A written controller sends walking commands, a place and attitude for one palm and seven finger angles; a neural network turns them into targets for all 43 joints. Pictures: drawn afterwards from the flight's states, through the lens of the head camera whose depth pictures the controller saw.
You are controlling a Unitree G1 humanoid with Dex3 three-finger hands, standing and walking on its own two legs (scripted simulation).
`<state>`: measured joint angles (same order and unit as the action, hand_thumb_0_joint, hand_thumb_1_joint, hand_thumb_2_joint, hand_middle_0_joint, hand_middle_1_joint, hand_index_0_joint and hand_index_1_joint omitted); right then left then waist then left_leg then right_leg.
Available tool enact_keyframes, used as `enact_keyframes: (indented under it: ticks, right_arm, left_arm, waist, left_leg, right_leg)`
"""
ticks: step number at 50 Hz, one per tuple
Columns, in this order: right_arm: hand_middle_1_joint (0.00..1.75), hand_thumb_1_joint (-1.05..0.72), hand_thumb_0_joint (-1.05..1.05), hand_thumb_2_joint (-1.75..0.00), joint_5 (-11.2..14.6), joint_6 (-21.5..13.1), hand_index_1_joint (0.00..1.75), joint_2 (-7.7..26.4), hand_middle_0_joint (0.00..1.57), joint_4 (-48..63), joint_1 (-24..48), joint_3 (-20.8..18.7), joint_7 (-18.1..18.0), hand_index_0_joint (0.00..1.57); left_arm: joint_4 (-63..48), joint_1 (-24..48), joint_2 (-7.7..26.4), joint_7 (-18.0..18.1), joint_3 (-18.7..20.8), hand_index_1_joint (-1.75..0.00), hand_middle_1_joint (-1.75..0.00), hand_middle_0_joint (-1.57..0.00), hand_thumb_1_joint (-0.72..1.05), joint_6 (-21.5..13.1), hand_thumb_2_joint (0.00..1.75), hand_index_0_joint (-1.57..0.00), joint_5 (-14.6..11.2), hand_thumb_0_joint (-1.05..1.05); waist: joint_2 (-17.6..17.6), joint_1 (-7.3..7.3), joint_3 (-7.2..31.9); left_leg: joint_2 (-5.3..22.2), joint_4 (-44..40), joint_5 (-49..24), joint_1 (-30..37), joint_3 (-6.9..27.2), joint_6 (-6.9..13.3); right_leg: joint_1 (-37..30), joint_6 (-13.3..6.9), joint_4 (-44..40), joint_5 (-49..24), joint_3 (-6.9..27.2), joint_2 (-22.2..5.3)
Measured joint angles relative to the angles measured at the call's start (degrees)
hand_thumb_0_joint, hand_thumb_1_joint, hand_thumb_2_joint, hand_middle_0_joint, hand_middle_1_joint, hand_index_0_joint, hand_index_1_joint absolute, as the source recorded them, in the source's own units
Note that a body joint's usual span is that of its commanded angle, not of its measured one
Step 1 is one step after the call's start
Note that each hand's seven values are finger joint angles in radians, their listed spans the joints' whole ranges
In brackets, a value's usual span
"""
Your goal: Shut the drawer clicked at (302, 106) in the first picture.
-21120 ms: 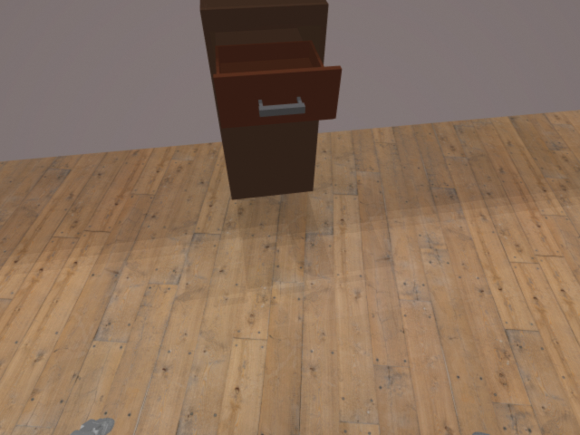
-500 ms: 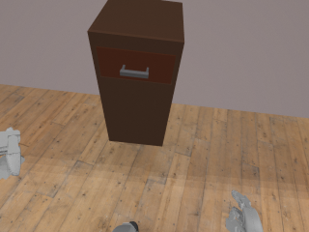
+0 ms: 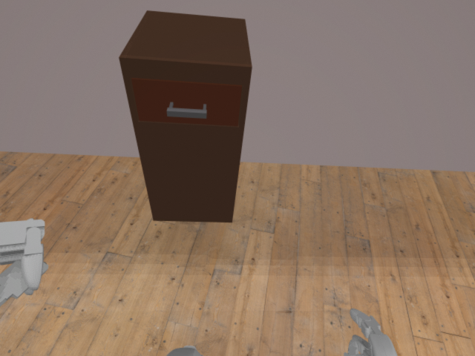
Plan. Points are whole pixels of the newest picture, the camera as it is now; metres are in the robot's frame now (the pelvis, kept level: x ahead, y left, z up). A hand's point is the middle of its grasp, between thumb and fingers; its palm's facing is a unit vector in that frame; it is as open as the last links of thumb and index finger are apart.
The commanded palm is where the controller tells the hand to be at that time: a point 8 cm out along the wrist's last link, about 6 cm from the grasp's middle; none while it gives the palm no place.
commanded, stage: stop stepping back and stand still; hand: left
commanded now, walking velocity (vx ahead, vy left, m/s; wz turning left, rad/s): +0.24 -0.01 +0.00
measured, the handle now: (187, 109) +0.86 +0.22 -0.07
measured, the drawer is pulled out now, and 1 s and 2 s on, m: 0.00 0.00 0.00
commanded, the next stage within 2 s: let the arm hang, fingers relaxed in 0.98 s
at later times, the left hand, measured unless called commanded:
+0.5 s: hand (16, 288) +0.15 +0.25 +0.17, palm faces +0.44 -0.80 -0.41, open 3.2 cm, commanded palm +0.09 +0.29 +0.18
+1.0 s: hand (41, 258) +0.18 +0.25 +0.16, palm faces +0.39 -0.80 -0.46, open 3.2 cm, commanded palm +0.12 +0.29 +0.18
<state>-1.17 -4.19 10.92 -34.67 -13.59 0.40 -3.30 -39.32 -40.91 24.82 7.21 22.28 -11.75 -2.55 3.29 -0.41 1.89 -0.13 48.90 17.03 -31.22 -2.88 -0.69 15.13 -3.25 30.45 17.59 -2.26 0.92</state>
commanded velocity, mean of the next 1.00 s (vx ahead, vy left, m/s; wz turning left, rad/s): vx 0.05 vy -0.01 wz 0.00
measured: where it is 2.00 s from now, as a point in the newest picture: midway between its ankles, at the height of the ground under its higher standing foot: outside the picture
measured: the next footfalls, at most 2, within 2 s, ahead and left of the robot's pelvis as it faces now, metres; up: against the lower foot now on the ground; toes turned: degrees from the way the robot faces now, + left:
left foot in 0.08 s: +0.05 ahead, +0.13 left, +0.00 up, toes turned +6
right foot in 0.28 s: +0.02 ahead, -0.09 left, +0.00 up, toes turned -2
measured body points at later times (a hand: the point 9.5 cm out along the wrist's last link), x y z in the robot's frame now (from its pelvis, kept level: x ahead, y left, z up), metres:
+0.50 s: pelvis -0.03 +0.01 -0.01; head -0.05 +0.01 +0.44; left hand +0.12 +0.29 +0.19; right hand +0.10 -0.24 -0.10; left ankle +0.01 +0.13 -0.74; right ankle -0.02 -0.09 -0.74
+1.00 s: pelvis +0.00 +0.01 +0.00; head +0.02 +0.01 +0.45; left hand +0.16 +0.29 +0.18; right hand +0.19 -0.21 -0.08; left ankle +0.01 +0.13 -0.74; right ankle -0.02 -0.09 -0.74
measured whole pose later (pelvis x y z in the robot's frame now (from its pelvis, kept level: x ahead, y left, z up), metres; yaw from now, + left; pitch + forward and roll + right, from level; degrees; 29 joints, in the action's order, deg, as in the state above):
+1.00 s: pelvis +0.00 +0.01 +0.00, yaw +2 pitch +0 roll +0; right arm 0.0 -5.6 11.3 -34.3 -9.8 0.9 -4.3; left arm -31.2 -35.5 20.8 8.7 19.8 -11.3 -2.1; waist -0.3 -0.4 -2.0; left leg 1.8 26.8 12.5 -14.5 -3.6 -0.1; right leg 10.9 -1.6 26.6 16.0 -3.7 0.5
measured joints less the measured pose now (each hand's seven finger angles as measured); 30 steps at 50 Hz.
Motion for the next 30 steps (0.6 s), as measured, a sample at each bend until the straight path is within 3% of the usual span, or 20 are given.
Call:
enact_keyframes:
  ticks: [2,4,5,7,9,11,13,14,15,17,19,23,25,30]
  right_arm:
    - [0.3,-0.9,0.01,-0.9,0.0,0.0,0.3,0.9,0.21,-1.8,-1.4,-0.1,-0.9,0.2]
    - [0.3,-0.9,0.01,-0.9,0.3,-1.2,0.3,2.5,0.21,-2.0,-2.4,-0.3,-1.8,0.2]
    - [0.3,-0.9,0.01,-0.9,0.5,-1.9,0.3,2.8,0.21,-2.2,-2.2,-0.6,-2.3,0.2]
    - [0.3,-0.9,0.01,-0.9,0.7,-2.4,0.3,1.5,0.2,-3.0,-0.9,-0.7,-2.5,0.2]
    - [0.3,-0.91,0.01,-0.9,0.6,-3.1,0.3,-0.2,0.2,-3.0,-0.6,-0.2,-1.6,0.2]
    - [0.3,-0.91,0.01,-0.9,0.5,-3.5,0.3,-1.7,0.2,-2.0,-1.4,0.7,-0.5,0.2]
    - [0.3,-0.9,0.01,-0.9,0.2,-3.2,0.3,-2.7,0.2,-0.7,-2.8,1.5,0.2,0.2]
    - [0.3,-0.9,0.01,-0.9,0.1,-2.8,0.3,-3.0,0.2,0.2,-3.6,1.7,0.4,0.2]
    - [0.3,-0.9,0.01,-0.9,0.1,-2.3,0.3,-3.0,0.21,0.5,-3.6,1.7,0.5,0.2]
    - [0.3,-0.9,0.01,-0.9,0.1,-1.4,0.3,-2.5,0.21,-0.9,-2.8,1.3,0.5,0.2]
    - [0.3,-0.9,0.01,-0.9,0.2,-0.9,0.3,-1.7,0.21,-3.0,-2.8,0.8,0.3,0.2]
    - [0.3,-0.9,0.01,-0.9,0.4,-1.1,0.3,0.1,0.21,-4.4,-3.6,0.2,-1.1,0.2]
    - [0.3,-0.9,0.01,-0.9,0.4,-2.1,0.3,1.5,0.21,-4.0,-3.6,-0.3,-1.8,0.2]
    - [0.3,-0.91,0.01,-0.9,0.7,-3.4,0.3,0.8,0.2,-3.1,-0.8,-0.3,-1.9,0.2]
  left_arm:
    - [1.5,1.5,-1.4,1.0,-0.3,-1.6,-1.6,-1.41,0.88,-0.5,0.9,-1.41,0.5,0.01]
    - [4.0,5.0,-3.2,2.1,-0.7,-1.6,-1.6,-1.41,0.88,-0.7,0.9,-1.41,0.9,0.01]
    - [5.5,7.7,-3.7,2.6,-0.8,-1.6,-1.6,-1.41,0.88,-0.6,0.9,-1.41,0.9,0.01]
    - [8.8,12.0,-3.9,2.9,-0.4,-1.6,-1.6,-1.41,0.88,0.1,0.9,-1.41,1.0,0.01]
    - [9.8,12.5,-3.8,2.6,-0.3,-1.6,-1.6,-1.41,0.89,1.2,0.9,-1.41,1.2,0.01]
    - [8.0,9.7,-3.0,2.2,-0.4,-1.6,-1.6,-1.41,0.89,1.7,0.9,-1.41,1.2,0.01]
    - [4.8,5.2,-1.5,1.9,-0.6,-1.6,-1.6,-1.41,0.89,1.1,0.9,-1.41,1.2,0.02]
    - [3.1,3.0,-0.3,1.8,-0.2,-1.6,-1.6,-1.41,0.89,0.6,0.9,-1.41,1.3,0.02]
    - [1.9,1.6,0.4,1.6,0.0,-1.6,-1.6,-1.41,0.89,0.0,0.9,-1.41,1.5,0.02]
    - [1.1,1.4,0.9,1.1,0.2,-1.6,-1.6,-1.41,0.89,-0.9,0.9,-1.41,1.1,0.01]
    - [2.5,2.3,0.3,1.1,0.1,-1.6,-1.6,-1.41,0.88,-1.7,0.9,-1.41,1.0,0.01]
    - [6.2,4.3,-2.8,1.8,0.0,-1.6,-1.6,-1.41,0.88,-1.6,0.9,-1.41,1.0,0.01]
    - [7.1,5.5,-4.2,2.1,-0.7,-1.6,-1.6,-1.41,0.88,-1.5,0.9,-1.41,1.0,0.01]
    - [8.6,7.6,-4.6,1.9,-1.1,-1.6,-1.6,-1.41,0.89,-0.9,0.9,-1.41,1.8,0.01]
  waist:
    - [0.5,-1.32,1.7]
    - [-1.4,-1.32,2.6]
    - [-1.7,-0.41,1.9]
    - [0.1,0.68,-0.5]
    - [0.8,2.47,-1.5]
    - [0.6,3.82,-1.6]
    - [-0.1,4.46,-1.0]
    - [0.1,4.47,-0.5]
    - [-0.2,3.86,-0.4]
    - [-0.7,2.59,-1.8]
    - [-1.1,1.66,-1.6]
    - [-1.4,0.79,0.0]
    - [-2.7,0.91,-0.1]
    - [-1.4,0.98,-2.0]
  left_leg:
    - [1.2,-2.9,1.2,4.8,-0.3,0.9]
    - [2.9,-13.2,4.4,11.5,1.4,2.2]
    - [2.8,-15.2,0.7,11.6,2.1,2.5]
    - [1.2,-13.9,-2.8,11.3,1.5,2.0]
    - [0.7,-15.6,-4.4,12.2,1.6,1.7]
    - [1.1,-18.1,-5.9,13.1,1.9,1.5]
    - [1.9,-18.5,-5.5,12.6,2.2,1.0]
    - [1.8,-16.5,-2.9,11.1,2.1,1.0]
    - [2.0,-12.6,0.9,8.8,2.1,1.0]
    - [1.8,-1.7,3.6,4.8,2.3,0.9]
    - [1.8,3.3,4.0,3.1,1.7,1.0]
    - [2.5,-7.6,2.4,8.7,-1.0,2.0]
    - [2.9,-15.2,-0.1,12.4,-0.5,2.5]
    - [1.2,-16.3,-3.6,13.6,-1.1,1.1]
  right_leg:
    - [0.5,1.1,-0.1,-0.2,-1.4,-1.7]
    - [2.2,1.8,2.5,1.5,-3.4,-1.8]
    - [3.5,2.4,5.1,3.2,-3.8,-2.1]
    - [5.8,3.0,12.4,6.8,-1.3,-2.2]
    - [7.5,2.9,18.3,8.2,-0.2,-1.3]
    - [6.6,2.6,16.9,8.4,-0.9,-0.4]
    - [3.1,2.0,9.6,9.0,-2.5,0.3]
    - [0.9,1.1,4.8,10.0,-2.3,0.1]
    - [0.9,0.3,2.5,6.4,-2.2,0.3]
    - [1.4,-0.5,2.1,-2.8,-2.6,0.3]
    - [1.0,-0.5,1.9,-2.9,-2.8,0.0]
    - [0.3,0.4,1.9,-1.2,-2.9,-1.2]
    - [0.7,1.1,3.7,-0.1,-3.8,-1.2]
    - [0.6,2.6,5.8,2.2,-1.4,-1.9]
